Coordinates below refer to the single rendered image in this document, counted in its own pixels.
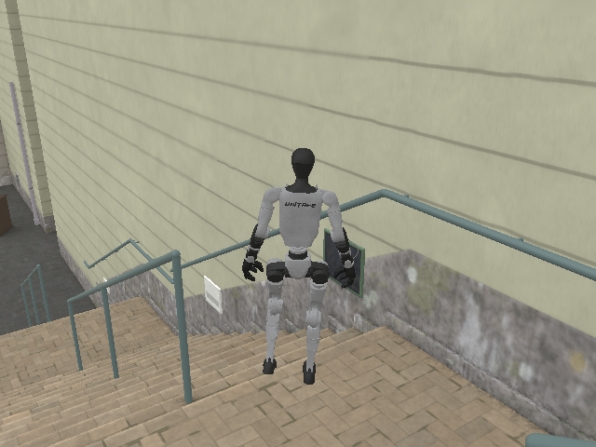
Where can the left robot upper arm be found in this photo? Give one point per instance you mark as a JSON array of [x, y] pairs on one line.
[[271, 196]]

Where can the right robot upper arm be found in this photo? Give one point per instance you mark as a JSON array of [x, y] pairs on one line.
[[330, 199]]

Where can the right robot forearm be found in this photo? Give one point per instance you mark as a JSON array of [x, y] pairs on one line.
[[345, 252]]

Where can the robot left thigh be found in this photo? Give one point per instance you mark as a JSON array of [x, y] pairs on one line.
[[275, 271]]

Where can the left robot hand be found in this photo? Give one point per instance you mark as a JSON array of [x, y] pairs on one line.
[[246, 267]]

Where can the left robot forearm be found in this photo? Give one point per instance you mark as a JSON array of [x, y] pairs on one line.
[[254, 247]]

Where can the robot head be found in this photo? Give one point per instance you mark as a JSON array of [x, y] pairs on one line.
[[302, 161]]

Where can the right robot hand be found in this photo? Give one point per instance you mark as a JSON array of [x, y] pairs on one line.
[[347, 273]]

